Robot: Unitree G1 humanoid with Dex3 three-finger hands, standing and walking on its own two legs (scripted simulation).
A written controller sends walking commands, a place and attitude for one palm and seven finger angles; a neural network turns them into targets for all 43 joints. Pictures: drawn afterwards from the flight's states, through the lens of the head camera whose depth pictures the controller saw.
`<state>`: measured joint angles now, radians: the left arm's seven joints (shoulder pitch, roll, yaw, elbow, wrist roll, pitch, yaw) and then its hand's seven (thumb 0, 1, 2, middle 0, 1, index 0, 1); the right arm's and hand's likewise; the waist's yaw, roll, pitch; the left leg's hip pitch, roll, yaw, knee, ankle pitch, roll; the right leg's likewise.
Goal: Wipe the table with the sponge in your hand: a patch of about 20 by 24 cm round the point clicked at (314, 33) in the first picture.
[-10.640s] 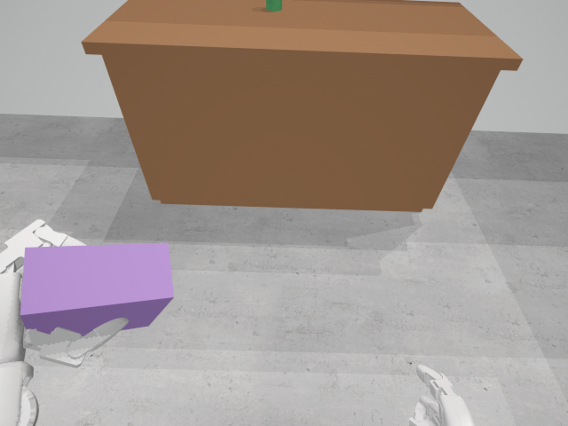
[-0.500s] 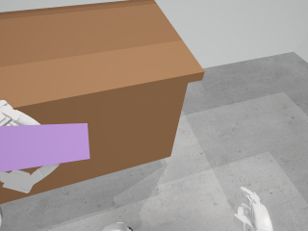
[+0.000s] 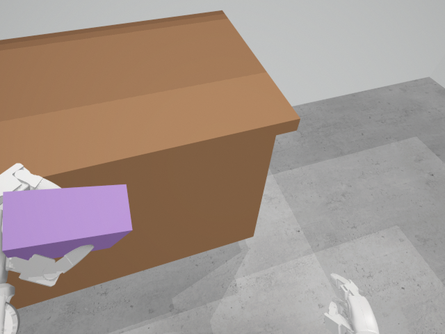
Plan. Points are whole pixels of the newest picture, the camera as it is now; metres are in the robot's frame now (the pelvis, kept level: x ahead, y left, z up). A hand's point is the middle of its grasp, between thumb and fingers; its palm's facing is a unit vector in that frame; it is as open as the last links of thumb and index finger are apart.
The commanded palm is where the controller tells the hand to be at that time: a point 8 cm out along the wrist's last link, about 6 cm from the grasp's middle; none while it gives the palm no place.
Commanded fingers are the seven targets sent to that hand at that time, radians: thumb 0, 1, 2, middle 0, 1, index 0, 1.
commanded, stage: come to a stop and stand still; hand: left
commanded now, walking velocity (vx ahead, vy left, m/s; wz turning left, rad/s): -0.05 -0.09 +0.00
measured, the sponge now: (85, 223) +0.24 +0.19 +0.14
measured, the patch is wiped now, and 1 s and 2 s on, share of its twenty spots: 0.00 0.00 0.00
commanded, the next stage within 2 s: look again from close up in 0.84 s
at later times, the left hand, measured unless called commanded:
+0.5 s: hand (28, 285) +0.15 +0.21 +0.17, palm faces +0.37 -0.84 -0.40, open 9.8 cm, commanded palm +0.10 +0.27 +0.18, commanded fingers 0.00 0.10 1.30 -1.20 -1.60 -1.20 -1.60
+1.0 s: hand out of the picture +0.16 +0.25 +0.19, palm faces +0.42 -0.77 -0.49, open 9.8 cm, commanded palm +0.08 +0.26 +0.18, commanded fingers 0.00 0.10 1.30 -1.20 -1.60 -1.20 -1.60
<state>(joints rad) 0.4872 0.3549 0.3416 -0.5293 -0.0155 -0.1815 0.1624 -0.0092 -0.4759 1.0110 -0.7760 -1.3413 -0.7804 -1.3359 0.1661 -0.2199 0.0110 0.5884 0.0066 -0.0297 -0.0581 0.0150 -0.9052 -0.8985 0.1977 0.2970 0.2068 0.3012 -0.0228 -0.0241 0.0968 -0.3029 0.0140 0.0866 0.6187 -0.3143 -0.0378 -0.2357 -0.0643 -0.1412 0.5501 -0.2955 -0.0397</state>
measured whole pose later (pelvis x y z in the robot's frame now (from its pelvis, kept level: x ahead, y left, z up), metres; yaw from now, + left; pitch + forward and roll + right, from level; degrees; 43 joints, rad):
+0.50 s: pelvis -0.06 -0.01 +0.00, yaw -1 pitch -2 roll +1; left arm 0.48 0.35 0.31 -0.51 -0.03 -0.15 0.15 -0.01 -0.48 1.01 -0.78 -1.34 -0.78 -1.34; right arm 0.23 -0.19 0.03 0.63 0.01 -0.04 -0.04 0.01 -0.90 -0.90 0.20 0.30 0.21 0.30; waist 0.01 0.00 0.04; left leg -0.35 0.03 0.06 0.74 -0.39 -0.02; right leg -0.24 -0.01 -0.10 0.50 -0.23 -0.06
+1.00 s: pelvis -0.08 -0.01 +0.00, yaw -1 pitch -2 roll +0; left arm 0.23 0.47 0.38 -0.36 0.02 -0.21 0.08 -0.01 -0.48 1.01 -0.78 -1.34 -0.78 -1.34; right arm 0.22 -0.18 0.01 0.64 0.00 -0.12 -0.05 0.01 -0.90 -0.90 0.20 0.30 0.21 0.30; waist 0.08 0.00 0.09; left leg -0.26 0.04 0.05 0.54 -0.24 -0.01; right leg -0.27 0.03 -0.10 0.49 -0.19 -0.07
